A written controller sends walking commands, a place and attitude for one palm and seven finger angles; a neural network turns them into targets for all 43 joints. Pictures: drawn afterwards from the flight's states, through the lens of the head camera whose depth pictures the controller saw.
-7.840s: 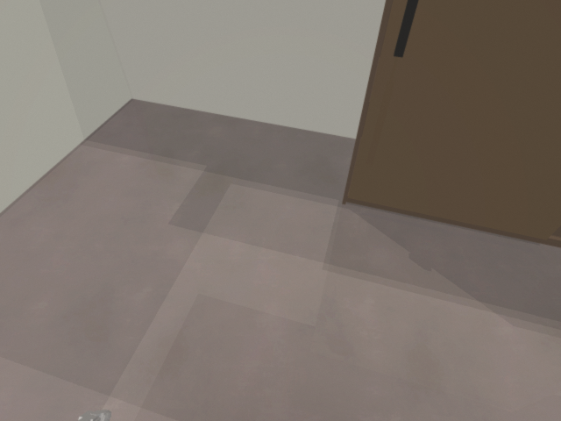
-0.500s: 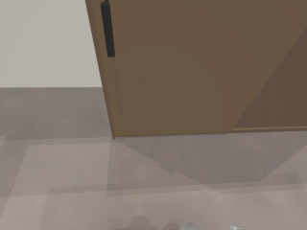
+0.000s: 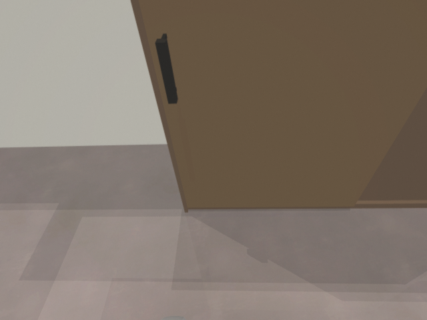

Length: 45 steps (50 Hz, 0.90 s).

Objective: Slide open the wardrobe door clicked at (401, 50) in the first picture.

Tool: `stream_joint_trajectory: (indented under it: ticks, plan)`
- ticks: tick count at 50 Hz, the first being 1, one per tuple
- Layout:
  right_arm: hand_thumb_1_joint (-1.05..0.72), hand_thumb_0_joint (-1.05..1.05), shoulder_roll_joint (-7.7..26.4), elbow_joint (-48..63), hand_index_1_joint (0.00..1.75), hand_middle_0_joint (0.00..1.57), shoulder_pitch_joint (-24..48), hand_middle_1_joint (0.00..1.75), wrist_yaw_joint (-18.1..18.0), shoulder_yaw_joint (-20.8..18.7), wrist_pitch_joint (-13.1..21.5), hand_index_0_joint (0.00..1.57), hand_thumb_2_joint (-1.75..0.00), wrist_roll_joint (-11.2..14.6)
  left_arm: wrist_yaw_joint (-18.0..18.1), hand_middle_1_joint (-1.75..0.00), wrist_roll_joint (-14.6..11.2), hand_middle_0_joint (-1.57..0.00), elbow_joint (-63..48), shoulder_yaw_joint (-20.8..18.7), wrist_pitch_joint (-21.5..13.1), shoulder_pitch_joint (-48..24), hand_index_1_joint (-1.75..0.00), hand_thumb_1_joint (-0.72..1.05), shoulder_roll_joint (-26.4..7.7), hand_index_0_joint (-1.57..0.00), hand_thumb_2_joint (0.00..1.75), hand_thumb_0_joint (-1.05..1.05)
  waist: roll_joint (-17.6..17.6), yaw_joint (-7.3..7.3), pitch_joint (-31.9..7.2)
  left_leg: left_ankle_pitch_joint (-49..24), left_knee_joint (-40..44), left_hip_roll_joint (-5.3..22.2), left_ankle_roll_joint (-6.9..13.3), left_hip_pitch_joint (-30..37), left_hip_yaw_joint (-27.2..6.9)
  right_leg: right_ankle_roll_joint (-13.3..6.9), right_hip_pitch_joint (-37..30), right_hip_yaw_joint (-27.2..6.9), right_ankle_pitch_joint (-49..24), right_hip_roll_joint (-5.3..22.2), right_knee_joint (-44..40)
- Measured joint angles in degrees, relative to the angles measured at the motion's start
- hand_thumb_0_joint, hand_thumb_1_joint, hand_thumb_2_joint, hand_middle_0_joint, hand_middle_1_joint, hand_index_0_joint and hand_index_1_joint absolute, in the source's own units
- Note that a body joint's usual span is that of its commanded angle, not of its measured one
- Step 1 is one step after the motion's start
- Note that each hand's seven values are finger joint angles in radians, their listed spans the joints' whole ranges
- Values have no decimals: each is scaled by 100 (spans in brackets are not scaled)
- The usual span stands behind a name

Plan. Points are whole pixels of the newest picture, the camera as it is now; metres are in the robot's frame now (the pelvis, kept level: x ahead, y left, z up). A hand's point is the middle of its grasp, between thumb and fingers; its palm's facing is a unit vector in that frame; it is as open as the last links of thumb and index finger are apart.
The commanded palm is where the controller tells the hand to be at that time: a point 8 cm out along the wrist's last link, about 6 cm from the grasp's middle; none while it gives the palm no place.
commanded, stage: take the last steps up to it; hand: left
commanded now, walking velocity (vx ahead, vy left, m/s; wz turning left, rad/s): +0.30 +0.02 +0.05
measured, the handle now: (168, 69) +0.78 +0.18 +0.10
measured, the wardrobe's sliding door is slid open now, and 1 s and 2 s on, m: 0.00 0.00 0.00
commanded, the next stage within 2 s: come to a stop and stand still in 0.74 s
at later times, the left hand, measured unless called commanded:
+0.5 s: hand out of the picture +0.15 +0.25 -0.18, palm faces +0.07 -0.98 -0.17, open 7.4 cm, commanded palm none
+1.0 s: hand (155, 243) +0.35 +0.20 -0.18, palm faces +0.03 -0.98 -0.21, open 7.2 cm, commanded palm none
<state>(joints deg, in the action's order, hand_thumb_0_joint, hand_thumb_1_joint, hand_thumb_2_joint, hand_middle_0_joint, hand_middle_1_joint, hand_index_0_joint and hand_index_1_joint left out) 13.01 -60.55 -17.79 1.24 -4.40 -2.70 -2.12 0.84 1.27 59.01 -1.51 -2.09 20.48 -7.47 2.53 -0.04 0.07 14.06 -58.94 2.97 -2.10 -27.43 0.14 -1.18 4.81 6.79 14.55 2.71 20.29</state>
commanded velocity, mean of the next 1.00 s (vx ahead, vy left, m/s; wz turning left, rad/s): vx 0.15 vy -0.01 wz -0.01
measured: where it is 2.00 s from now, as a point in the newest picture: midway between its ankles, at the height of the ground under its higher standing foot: outside the picture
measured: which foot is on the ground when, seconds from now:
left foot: up 0.00-0.22, down 0.24-0.72, up 0.74-1.00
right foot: down 0.00-0.26, up 0.28-0.70, down 0.72-1.00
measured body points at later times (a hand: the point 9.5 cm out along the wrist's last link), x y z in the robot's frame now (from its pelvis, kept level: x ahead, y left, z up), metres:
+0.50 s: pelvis +0.13 +0.07 -0.01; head +0.14 +0.08 +0.44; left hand +0.14 +0.30 -0.17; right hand +0.16 -0.17 -0.15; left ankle +0.09 +0.16 -0.75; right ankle +0.16 -0.06 -0.68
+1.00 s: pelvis +0.30 +0.02 -0.01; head +0.33 +0.01 +0.44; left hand +0.35 +0.25 -0.16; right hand +0.33 -0.22 -0.17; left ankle +0.34 +0.14 -0.73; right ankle +0.32 -0.08 -0.75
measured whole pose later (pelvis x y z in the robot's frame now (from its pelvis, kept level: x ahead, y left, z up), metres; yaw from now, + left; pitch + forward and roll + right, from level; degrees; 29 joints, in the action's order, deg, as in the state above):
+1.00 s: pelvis +0.30 +0.02 -0.01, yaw -1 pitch -1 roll -1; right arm 9.9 -60.9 -13.0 -1.6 -1.8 0.2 -0.9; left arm 1.5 1.2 60.4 -2.3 -1.3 11.9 -9.2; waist 1.6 0.5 3.9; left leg 18.5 -42.1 4.5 -2.4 -22.6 3.4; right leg -2.2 13.6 9.2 12.7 1.2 27.3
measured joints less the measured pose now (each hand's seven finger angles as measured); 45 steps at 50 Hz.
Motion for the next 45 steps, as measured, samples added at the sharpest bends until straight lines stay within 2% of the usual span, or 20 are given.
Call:
stream_joint_trajectory:
  ticks: [6,9,12,14,16,17,19,24,29,33,35,36,38,40,41,43,45]
  plan:
    - [-91,1,-47,-139,29,20,154,30,9,48,37,19,-90,26,-14,-30,53,-21,395,6,-90,525,-30,91,84,-20,89,1,-103,227,31,157,1016,222,8,174,223,113,-227,141,147,73,-120]
    - [-91,1,-135,-81,29,20,394,30,16,101,118,19,-90,57,-23,-30,66,-20,600,-7,-55,728,-30,91,87,-20,89,1,-212,355,89,306,1728,191,87,402,407,234,-275,154,335,153,13]
    - [-91,1,-222,63,29,20,621,30,-5,171,322,19,-90,75,-32,-30,37,-21,774,-33,17,923,-30,91,86,-20,89,1,-295,411,139,129,2677,100,172,915,630,382,-213,116,721,234,494]
    - [-91,1,-331,143,29,20,793,30,-71,194,507,19,-90,56,-49,-30,5,-21,879,-34,120,913,-30,91,68,-20,89,1,-423,383,246,35,2542,38,282,977,760,263,199,-66,1180,350,1626]
    - [-91,1,-447,206,29,20,825,30,-133,241,610,20,-90,49,-58,-30,8,-21,933,-37,235,786,-30,91,41,-20,89,1,-463,338,275,282,2464,38,346,1146,879,142,820,-264,1400,290,3087]
    - [-91,1,-502,225,29,20,789,30,-169,244,636,20,-90,59,-73,-30,13,-20,932,-57,265,685,-30,91,17,-20,89,1,-463,296,264,328,2570,28,361,1282,915,108,1117,-275,1277,274,3637]
    - [-94,-1,-513,273,30,21,697,30,-291,145,711,20,-90,107,-110,-30,34,-20,842,-109,269,442,-30,91,-45,-19,89,1,-475,207,229,251,2929,-32,349,1577,974,101,1624,-249,885,302,4201]
    - [-96,-2,-412,80,30,21,268,30,-304,183,702,20,-90,79,-150,-30,58,-20,333,-226,227,-278,-30,91,-237,-19,90,1,-482,134,101,118,3707,-176,375,2188,1003,210,2423,-203,124,405,4051]
    - [-93,-1,-448,-199,30,20,-175,30,-263,201,610,20,-90,46,-188,-30,31,-20,-83,-270,219,-981,-30,91,-343,-19,90,1,-427,15,156,258,4017,-203,263,2661,997,260,2578,-201,-218,470,2910]
    - [-92,0,-457,-349,30,20,-408,30,-237,183,525,20,-90,3,-207,-30,16,-20,-270,-269,183,-1360,-30,91,-376,-19,90,1,-277,-181,320,665,3802,-59,77,2908,1037,165,2303,-105,-256,362,1925]
    - [-92,0,-456,-416,30,21,-549,30,-222,184,487,20,-90,8,-219,-30,21,-20,-336,-243,100,-1452,-30,91,-398,-19,90,1,-190,-248,377,1034,3377,89,-40,2907,1019,90,1966,-1,-361,235,1427]
    - [-91,0,-464,-460,30,21,-609,30,-205,188,468,20,-90,30,-216,-30,34,-20,-355,-233,8,-1485,-30,91,-411,-19,90,1,-167,-244,401,1262,2866,181,-34,2751,989,10,1860,37,-610,194,1319]
    - [-91,1,-429,-523,30,21,-533,30,-188,200,368,20,-90,95,-182,-30,8,-20,-341,-203,-136,-1526,-30,91,-355,-19,90,1,-59,-243,519,1629,1128,223,96,2077,578,-122,1878,127,-376,109,1695]
    - [-91,1,-387,-506,30,20,-414,30,-190,182,296,20,-90,118,-141,-30,-20,-20,-295,-153,-132,-1466,-30,91,-265,-19,90,0,-9,-228,551,1532,-274,151,186,1377,309,-176,1677,203,-141,53,1635]
    - [-91,1,-360,-473,29,20,-338,30,-189,175,279,20,-90,106,-114,-30,-23,-20,-260,-129,-106,-1406,-30,91,-214,-19,90,0,8,-210,538,1352,-633,159,202,1077,280,-171,1554,230,-127,21,1495]
    - [-91,1,-317,-369,29,20,-159,30,-188,173,265,20,-90,75,-68,-30,-15,-20,-159,-89,-67,-1247,-30,91,-119,-19,90,0,9,-187,481,1039,-722,210,178,616,303,-145,1327,265,-205,-34,1161]
    - [-91,1,-309,-242,29,20,17,30,-203,185,281,19,-90,71,33,-30,-33,-21,-65,-147,-60,-1099,-30,93,-92,-20,89,0,-26,-152,416,906,-197,244,102,370,339,-161,1135,289,-268,-75,861]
